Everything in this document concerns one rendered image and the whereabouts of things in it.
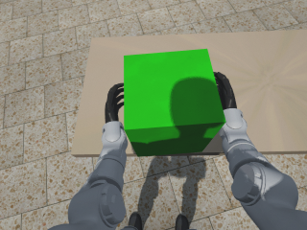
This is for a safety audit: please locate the robot right foot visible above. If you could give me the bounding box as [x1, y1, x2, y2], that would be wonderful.
[175, 215, 189, 230]

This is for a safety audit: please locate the carton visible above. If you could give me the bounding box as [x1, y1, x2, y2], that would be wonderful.
[124, 49, 226, 157]

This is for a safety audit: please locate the robot left foot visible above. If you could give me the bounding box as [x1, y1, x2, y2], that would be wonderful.
[129, 213, 142, 230]

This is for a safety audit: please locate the left robot upper arm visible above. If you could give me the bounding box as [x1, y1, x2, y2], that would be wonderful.
[47, 183, 127, 230]

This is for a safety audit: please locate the table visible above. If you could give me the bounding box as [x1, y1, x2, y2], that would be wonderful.
[71, 29, 307, 158]

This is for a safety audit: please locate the left robot forearm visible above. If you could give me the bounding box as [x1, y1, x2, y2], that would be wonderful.
[67, 121, 128, 221]

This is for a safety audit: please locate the right robot forearm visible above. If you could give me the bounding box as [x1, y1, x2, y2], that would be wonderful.
[219, 108, 280, 179]

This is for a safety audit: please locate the right robot hand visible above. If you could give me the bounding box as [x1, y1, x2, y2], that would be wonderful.
[213, 72, 237, 110]

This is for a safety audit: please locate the robot foot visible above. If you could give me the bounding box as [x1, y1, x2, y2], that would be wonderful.
[129, 213, 142, 230]
[175, 215, 189, 230]

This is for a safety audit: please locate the right robot upper arm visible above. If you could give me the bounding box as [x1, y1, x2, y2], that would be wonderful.
[231, 163, 307, 230]

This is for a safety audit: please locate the left robot hand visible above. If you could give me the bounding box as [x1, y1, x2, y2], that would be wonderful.
[105, 82, 124, 123]

